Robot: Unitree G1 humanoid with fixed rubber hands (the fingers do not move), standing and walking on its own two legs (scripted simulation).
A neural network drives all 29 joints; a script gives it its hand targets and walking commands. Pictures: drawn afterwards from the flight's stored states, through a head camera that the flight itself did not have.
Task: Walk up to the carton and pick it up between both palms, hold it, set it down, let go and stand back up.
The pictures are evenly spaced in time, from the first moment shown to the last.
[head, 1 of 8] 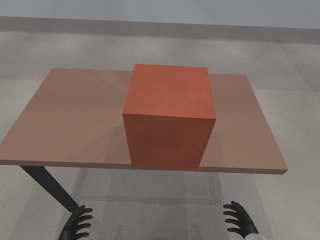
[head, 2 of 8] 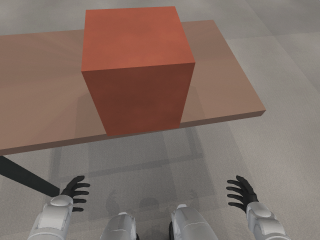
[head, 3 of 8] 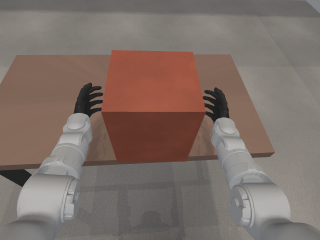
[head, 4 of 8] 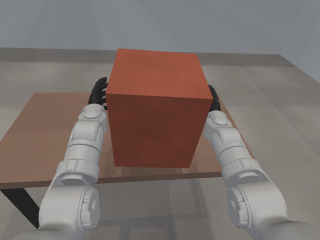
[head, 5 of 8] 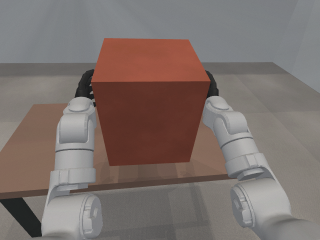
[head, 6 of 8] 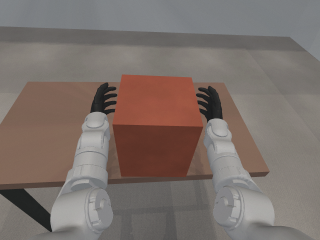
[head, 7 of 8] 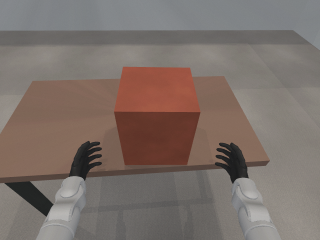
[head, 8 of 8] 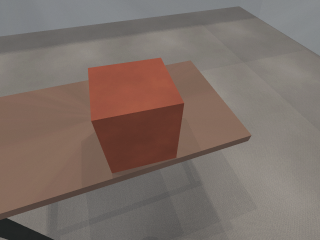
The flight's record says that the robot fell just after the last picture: no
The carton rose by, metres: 0.19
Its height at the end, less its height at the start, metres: +0.00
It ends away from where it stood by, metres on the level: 0.02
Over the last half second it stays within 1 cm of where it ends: yes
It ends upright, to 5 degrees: yes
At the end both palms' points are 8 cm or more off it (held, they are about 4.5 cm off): yes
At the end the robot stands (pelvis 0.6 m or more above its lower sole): yes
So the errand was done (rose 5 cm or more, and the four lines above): yes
